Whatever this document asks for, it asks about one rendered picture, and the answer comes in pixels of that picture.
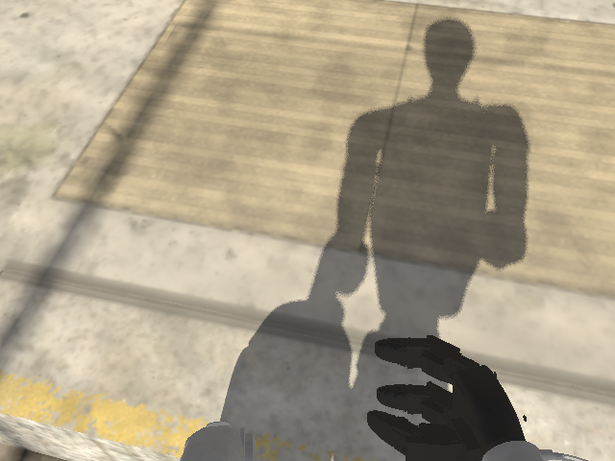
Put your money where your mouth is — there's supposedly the right robot hand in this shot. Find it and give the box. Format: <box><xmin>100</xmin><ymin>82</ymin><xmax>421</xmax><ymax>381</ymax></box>
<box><xmin>367</xmin><ymin>335</ymin><xmax>527</xmax><ymax>461</ymax></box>

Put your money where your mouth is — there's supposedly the right robot forearm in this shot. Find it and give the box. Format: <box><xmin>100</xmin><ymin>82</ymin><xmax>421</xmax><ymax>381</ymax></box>
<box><xmin>481</xmin><ymin>441</ymin><xmax>544</xmax><ymax>461</ymax></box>

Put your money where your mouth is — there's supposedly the left robot thigh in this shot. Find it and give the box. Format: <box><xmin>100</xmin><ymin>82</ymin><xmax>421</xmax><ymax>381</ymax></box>
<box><xmin>180</xmin><ymin>425</ymin><xmax>257</xmax><ymax>461</ymax></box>

